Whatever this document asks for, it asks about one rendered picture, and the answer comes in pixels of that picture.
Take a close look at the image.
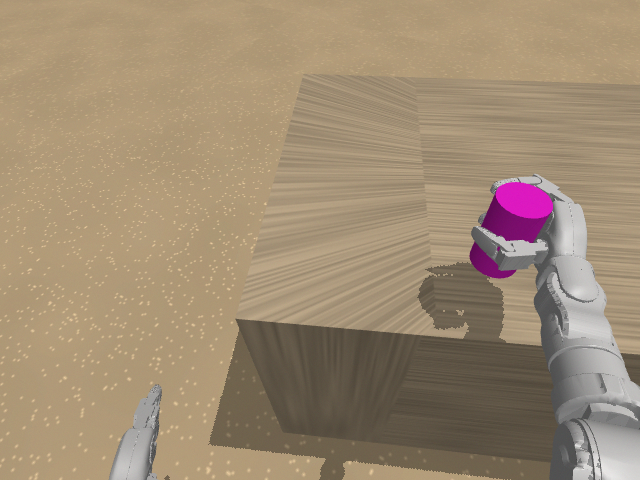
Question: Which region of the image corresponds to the right robot hand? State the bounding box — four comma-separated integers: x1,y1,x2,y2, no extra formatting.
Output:
471,174,587,272

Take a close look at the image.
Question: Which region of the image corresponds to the can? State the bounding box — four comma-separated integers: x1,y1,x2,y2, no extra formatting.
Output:
470,182,553,278

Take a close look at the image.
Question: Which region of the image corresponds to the left robot hand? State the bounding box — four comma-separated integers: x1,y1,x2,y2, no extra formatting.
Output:
109,384,162,480

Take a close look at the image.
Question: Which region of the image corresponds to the right robot arm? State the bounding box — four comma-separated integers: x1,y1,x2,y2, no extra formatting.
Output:
534,256,640,480

